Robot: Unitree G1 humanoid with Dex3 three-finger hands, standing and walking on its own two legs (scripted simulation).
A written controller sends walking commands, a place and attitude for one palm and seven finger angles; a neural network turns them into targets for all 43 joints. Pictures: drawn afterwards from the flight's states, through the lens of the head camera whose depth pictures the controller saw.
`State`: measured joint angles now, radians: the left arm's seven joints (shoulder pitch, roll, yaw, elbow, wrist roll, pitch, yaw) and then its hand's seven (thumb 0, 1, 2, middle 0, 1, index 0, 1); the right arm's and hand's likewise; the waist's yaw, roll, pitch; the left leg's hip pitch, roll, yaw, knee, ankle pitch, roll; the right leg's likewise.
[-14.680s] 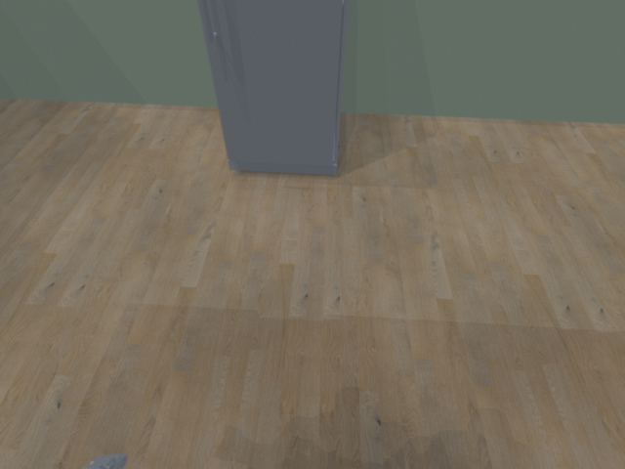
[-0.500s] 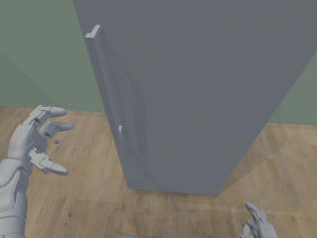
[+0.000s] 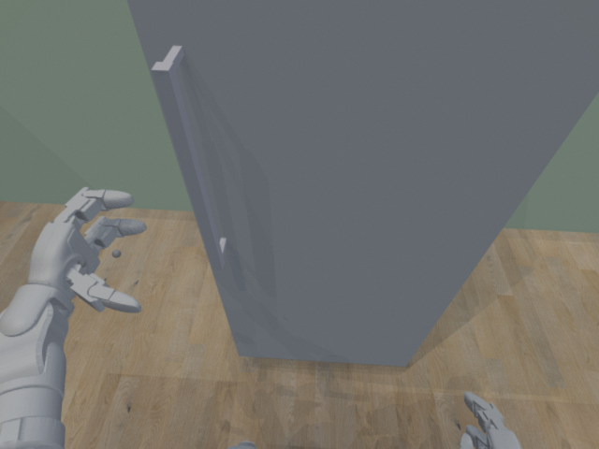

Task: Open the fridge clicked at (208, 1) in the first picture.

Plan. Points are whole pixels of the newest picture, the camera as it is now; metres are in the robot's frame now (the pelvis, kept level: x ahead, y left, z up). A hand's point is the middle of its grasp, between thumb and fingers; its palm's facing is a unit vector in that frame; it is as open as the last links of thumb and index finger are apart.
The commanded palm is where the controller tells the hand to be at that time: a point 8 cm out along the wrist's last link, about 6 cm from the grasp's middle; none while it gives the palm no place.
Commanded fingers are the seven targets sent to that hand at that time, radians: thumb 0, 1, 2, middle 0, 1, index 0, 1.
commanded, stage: move the hooked fingers beside the handle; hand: left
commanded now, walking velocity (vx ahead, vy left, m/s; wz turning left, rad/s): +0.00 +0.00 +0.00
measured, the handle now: (201, 183) +0.44 +0.16 +0.12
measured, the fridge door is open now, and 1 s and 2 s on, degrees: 0 0 0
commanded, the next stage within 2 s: feel for the door with the fingertips in 1.48 s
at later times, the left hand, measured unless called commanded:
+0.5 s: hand (141, 232) +0.37 +0.23 +0.10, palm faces -0.01 -1.00 -0.01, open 14.0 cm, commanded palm +0.34 +0.28 +0.09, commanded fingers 0.00 -0.50 0.30 -0.30 -1.20 -0.30 -1.20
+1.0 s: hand (150, 222) +0.39 +0.23 +0.09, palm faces +0.00 -1.00 -0.01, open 14.0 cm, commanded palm +0.36 +0.28 +0.09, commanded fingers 0.00 -0.50 0.30 -0.30 -1.20 -0.30 -1.20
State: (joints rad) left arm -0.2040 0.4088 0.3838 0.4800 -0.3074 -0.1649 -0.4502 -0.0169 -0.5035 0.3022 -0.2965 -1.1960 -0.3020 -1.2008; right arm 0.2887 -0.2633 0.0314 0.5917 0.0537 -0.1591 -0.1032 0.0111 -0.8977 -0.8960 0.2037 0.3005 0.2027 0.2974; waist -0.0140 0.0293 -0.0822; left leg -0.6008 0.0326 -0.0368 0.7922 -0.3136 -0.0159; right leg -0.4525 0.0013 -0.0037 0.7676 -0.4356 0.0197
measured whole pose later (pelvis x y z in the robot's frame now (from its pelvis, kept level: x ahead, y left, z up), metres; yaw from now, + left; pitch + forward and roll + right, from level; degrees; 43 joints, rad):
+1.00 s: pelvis +0.00 +0.00 -0.01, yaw -1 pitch +10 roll -2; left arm -0.40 0.42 0.38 0.68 -0.26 -0.24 -0.39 -0.02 -0.50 0.30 -0.30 -1.20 -0.30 -1.20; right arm 0.33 -0.26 0.02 0.60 0.05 -0.05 -0.08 0.01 -0.90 -0.90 0.20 0.30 0.20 0.30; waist -0.05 0.03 -0.10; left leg -0.68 0.05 -0.03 0.84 -0.34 -0.02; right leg -0.54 0.02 0.01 0.81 -0.45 0.02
